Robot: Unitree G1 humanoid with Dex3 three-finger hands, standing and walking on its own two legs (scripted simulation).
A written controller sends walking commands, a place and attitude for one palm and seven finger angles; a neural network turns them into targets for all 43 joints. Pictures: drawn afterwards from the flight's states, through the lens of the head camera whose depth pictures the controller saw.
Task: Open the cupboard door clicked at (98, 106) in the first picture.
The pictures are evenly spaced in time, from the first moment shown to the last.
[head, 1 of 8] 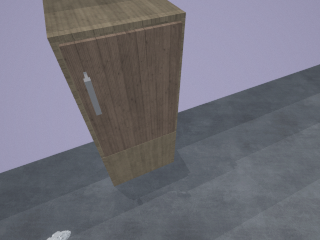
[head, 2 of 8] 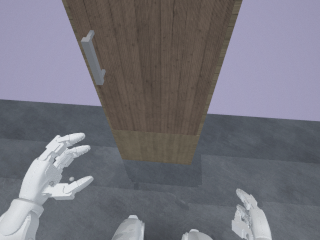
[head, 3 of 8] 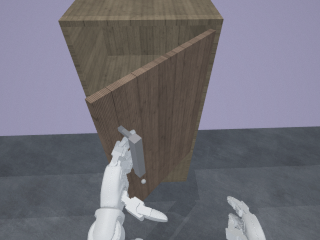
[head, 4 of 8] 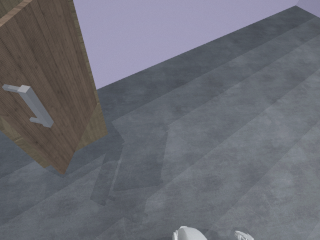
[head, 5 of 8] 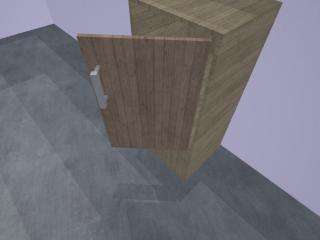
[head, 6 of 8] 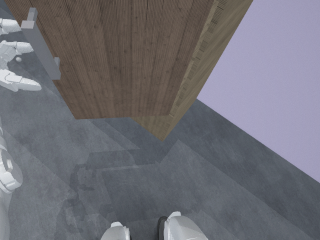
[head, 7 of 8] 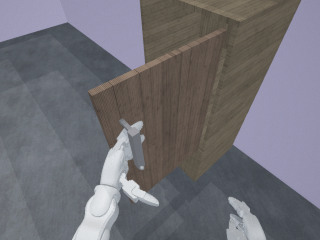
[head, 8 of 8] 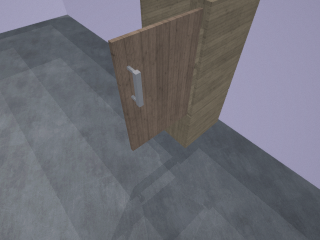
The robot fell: no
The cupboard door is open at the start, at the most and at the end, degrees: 0 90 88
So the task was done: yes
